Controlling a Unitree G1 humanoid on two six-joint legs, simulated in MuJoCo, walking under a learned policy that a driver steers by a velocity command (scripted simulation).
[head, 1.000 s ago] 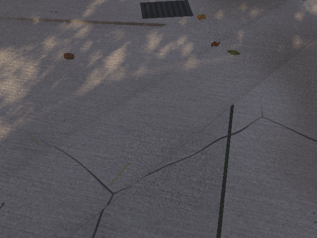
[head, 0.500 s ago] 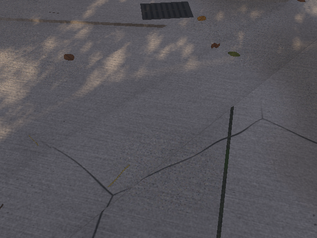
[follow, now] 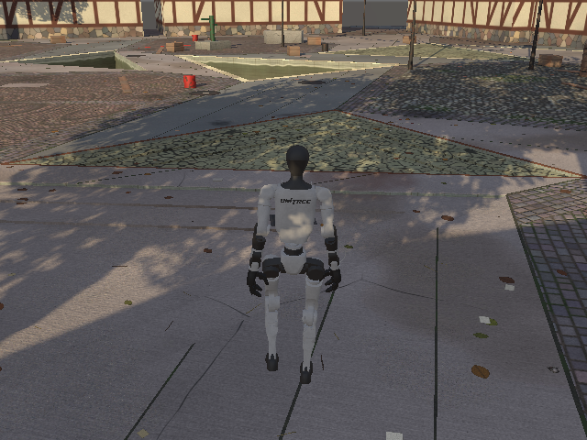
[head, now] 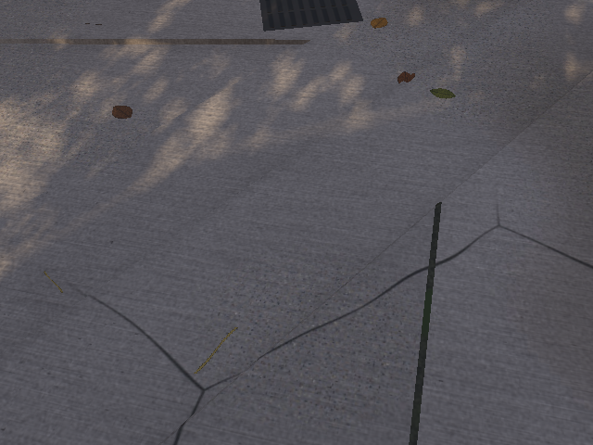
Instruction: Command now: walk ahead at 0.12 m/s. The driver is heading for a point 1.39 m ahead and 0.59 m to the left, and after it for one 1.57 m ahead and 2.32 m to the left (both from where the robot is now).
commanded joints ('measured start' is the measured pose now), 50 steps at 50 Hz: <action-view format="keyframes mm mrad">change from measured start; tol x32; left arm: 1 47 80 -7 -9 0 -15 12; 50 -106 298 105 -302 21 62 0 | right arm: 1 78 8 9 2 13 14 -11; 50 -196 -136 -53 -325 7 114 59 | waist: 1 -42 -139 34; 50 62 -205 -40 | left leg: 1 -1 -7 2 -121 67 -12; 7 174 -22 25 -409 205 16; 11 453 202 -184 -403 878 141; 31 -25 89 -365 -664 126 122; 34 -337 -191 -70 -129 -232 -29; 39 -159 -87 -97 296 8 -41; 50 -26 -25 25 -141 -115 -42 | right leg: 1 28 -222 96 -38 926 -69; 7 18 -226 110 45 787 -57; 12 -123 -85 75 72 -61 24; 20 -17 -102 9 232 237 22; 24 -298 42 92 677 -473 44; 32 94 60 60 66 -68 35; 34 48 -433 593 -254 -365 -81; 36 -267 -372 470 -231 -227 -143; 45 118 -319 169 -54 365 -151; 50 55 -344 106 -57 182 -137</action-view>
